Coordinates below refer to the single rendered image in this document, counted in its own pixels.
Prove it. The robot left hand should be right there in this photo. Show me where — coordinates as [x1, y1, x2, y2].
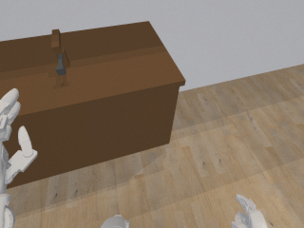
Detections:
[0, 88, 38, 194]

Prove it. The left robot thigh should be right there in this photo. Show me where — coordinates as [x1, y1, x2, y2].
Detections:
[101, 217, 129, 228]

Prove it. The tap lever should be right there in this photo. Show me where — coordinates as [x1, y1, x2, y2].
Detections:
[55, 53, 67, 76]

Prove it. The robot left forearm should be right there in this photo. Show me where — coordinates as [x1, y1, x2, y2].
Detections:
[0, 193, 15, 228]

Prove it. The robot right hand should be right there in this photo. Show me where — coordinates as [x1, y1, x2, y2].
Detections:
[231, 194, 268, 228]

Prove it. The counter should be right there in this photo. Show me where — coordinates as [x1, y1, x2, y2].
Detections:
[0, 21, 186, 189]

